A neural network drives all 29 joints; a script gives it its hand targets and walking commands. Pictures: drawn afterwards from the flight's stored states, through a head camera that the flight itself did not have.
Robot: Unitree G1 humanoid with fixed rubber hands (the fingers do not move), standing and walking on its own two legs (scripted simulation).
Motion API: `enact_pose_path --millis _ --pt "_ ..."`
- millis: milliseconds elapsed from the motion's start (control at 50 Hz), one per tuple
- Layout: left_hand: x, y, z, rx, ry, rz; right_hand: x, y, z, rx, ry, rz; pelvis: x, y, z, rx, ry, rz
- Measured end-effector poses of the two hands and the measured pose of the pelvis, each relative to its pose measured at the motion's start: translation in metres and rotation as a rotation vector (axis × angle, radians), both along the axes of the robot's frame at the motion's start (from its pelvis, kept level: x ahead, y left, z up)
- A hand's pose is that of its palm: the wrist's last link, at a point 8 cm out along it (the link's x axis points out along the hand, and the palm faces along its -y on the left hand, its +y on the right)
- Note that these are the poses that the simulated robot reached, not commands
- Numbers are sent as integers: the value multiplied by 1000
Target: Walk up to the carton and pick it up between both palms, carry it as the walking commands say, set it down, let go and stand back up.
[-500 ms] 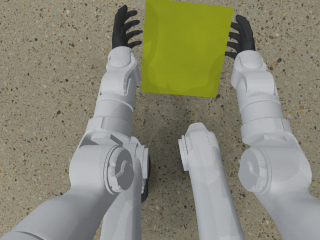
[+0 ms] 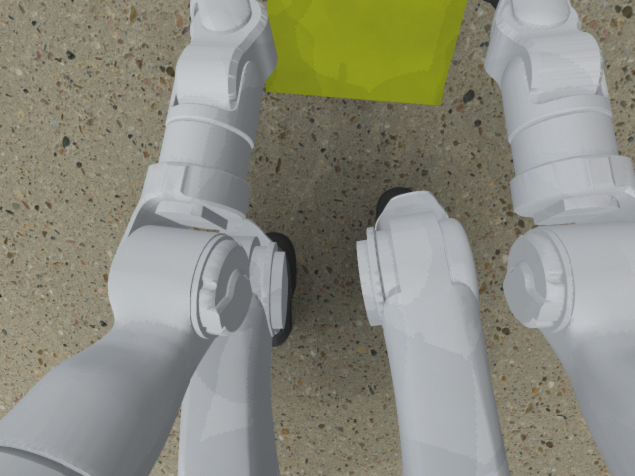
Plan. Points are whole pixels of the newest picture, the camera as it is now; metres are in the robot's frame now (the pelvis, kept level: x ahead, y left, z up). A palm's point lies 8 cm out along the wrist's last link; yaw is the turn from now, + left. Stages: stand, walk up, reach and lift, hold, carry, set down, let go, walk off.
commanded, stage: set down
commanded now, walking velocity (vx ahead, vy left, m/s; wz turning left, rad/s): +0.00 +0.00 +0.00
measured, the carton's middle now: out of the picture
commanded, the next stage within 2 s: none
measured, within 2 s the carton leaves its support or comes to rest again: neither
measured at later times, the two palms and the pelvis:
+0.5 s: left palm out of the picture +0.56 +0.03 -0.19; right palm out of the picture +0.51 -0.24 -0.20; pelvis +0.01 +0.00 -0.02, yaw +1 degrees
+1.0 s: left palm out of the picture +0.57 +0.04 -0.20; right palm out of the picture +0.52 -0.24 -0.21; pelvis +0.02 +0.01 -0.02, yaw +2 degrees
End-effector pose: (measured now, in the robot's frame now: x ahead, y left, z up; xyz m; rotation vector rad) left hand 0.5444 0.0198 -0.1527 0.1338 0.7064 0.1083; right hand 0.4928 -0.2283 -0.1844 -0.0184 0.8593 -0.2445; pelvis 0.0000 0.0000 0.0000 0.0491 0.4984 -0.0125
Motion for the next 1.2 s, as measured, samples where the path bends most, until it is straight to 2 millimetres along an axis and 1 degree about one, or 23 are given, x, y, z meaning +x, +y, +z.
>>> enact_pose_path --millis 100,200,340,460,580,740,960,1200 --pt "4 0 -5 4 13 -31 4 -2 -4 -7 9 15 -1 2 -8 -7 -8 9" --pt "9 -2 -10 -43 31 -99 8 -11 -6 -14 10 18 -1 3 -12 -15 -7 21" --pt "12 -3 -24 -94 54 -144 14 -20 -13 -1 15 24 4 2 -15 -26 12 32" --pt "15 6 -34 -83 63 -130 20 -14 -15 31 10 47 9 1 -16 -33 25 34" --pt "15 11 -38 -82 69 -129 21 -10 -18 50 -8 46 10 3 -17 -35 31 45" --pt "16 12 -38 -104 78 -140 21 -10 -17 40 -5 45 13 4 -22 -38 71 59" --pt "21 18 -46 -103 96 -144 25 -7 -21 76 -5 55 23 5 -19 -39 115 61" --pt "24 19 -49 -121 97 -155 26 -8 -24 87 -22 43 27 7 -19 -36 131 63"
